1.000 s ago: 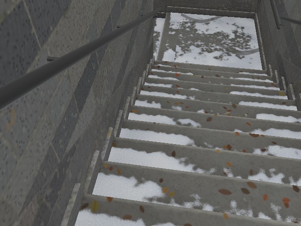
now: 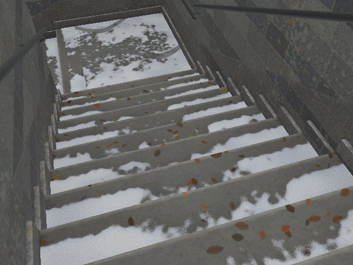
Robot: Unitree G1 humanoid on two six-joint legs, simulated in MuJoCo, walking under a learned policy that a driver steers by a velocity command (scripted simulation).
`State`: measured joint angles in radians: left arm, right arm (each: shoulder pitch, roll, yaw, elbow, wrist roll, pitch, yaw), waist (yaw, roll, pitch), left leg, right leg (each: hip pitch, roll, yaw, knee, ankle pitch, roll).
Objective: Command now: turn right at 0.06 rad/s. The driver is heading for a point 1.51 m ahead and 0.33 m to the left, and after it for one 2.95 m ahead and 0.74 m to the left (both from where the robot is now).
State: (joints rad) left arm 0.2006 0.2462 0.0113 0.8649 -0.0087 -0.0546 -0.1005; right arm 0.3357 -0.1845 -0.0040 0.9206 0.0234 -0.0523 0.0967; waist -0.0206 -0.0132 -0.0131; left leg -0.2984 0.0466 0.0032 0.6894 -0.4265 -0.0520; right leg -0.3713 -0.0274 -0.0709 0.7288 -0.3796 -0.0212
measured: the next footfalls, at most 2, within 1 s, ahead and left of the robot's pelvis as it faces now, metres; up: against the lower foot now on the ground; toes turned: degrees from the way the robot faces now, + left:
left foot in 0.86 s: -0.02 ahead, +0.07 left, +0.00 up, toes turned +3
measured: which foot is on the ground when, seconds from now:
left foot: down 0.00-0.62, up 0.64-0.84, down 0.86-1.00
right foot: down 0.00-0.84, up 0.86-1.00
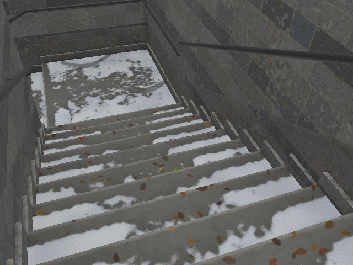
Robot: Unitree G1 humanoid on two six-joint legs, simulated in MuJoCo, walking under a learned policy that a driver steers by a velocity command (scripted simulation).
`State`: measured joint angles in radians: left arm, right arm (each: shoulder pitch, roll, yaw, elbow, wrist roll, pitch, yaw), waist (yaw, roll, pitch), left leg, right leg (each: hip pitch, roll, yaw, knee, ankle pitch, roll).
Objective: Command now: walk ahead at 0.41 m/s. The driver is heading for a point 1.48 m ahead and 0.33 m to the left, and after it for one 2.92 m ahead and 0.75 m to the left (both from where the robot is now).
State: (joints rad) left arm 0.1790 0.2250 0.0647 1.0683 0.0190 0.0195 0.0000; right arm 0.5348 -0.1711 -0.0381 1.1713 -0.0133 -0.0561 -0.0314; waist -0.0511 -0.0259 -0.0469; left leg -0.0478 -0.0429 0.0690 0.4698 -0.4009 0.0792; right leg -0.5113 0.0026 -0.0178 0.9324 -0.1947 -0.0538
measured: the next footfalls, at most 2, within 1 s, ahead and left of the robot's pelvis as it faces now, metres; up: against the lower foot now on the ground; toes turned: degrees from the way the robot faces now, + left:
right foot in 0.32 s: +0.30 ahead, -0.11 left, -0.15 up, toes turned -4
left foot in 0.80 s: +0.57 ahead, +0.09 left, -0.30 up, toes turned +2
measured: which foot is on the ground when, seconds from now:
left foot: down 0.00-0.34, up 0.36-0.78, down 0.80-1.00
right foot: up 0.00-0.30, down 0.32-0.78, up 0.80-1.00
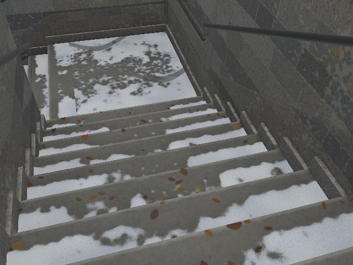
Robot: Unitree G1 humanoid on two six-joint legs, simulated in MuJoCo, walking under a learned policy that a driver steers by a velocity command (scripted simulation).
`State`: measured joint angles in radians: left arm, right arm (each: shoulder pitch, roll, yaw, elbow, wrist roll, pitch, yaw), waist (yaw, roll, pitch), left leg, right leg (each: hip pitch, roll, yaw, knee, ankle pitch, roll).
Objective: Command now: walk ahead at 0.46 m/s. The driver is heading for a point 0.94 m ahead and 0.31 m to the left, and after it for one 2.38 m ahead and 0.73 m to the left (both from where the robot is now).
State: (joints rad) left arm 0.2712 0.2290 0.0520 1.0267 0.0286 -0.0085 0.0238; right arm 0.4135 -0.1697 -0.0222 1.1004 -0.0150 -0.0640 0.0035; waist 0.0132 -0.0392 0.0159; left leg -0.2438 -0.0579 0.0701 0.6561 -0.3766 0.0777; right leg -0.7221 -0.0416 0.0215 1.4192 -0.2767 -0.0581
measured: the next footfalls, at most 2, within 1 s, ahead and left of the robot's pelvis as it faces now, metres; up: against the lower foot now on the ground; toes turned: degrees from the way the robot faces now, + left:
right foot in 0.34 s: +0.36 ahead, -0.16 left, -0.15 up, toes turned -3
left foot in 0.94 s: +0.31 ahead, +0.15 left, -0.15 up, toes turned +27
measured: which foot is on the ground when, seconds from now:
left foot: down 0.00-0.36, up 0.38-0.92, down 0.94-1.00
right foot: up 0.00-0.32, down 0.34-0.94, up 0.96-1.00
